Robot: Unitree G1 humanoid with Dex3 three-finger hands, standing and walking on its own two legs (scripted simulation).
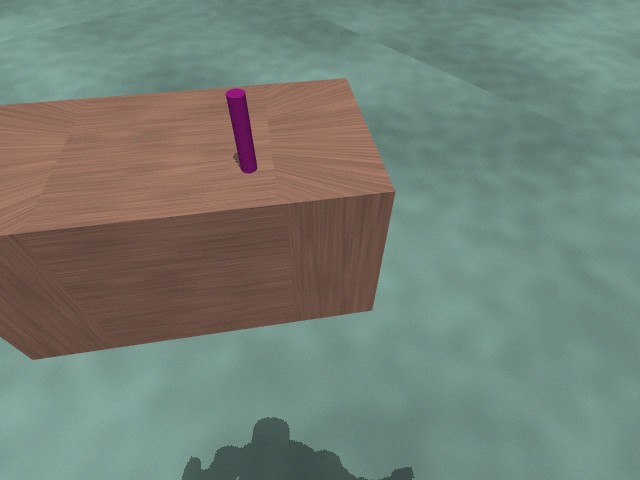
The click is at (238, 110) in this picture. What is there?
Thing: slim round
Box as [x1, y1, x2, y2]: [226, 88, 256, 172]
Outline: 231,89 226,92 226,97 241,169 244,172 252,172 256,169 256,162 244,91 242,89 237,88
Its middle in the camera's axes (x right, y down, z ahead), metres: -0.20 -0.27 +0.96
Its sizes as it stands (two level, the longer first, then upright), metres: 0.044 0.044 0.218
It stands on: a support 0.60 m high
